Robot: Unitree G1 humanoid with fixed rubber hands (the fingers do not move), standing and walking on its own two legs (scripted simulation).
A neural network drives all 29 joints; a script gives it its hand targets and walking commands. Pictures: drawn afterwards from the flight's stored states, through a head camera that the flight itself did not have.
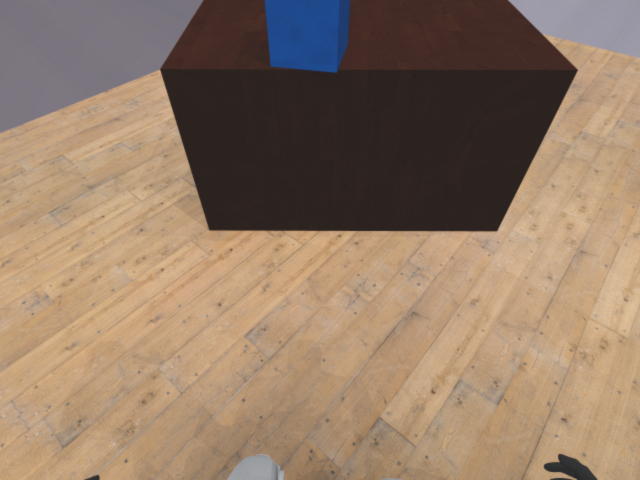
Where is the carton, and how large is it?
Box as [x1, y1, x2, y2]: [265, 0, 349, 72]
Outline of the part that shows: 265,0 271,66 336,72 347,44 349,0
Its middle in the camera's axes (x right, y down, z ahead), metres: -0.02 -0.65 +1.11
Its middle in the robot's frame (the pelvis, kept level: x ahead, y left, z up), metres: +1.28 +0.03 +0.09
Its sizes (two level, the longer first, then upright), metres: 0.210 0.200 0.250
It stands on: a pedestal, 0.70 m high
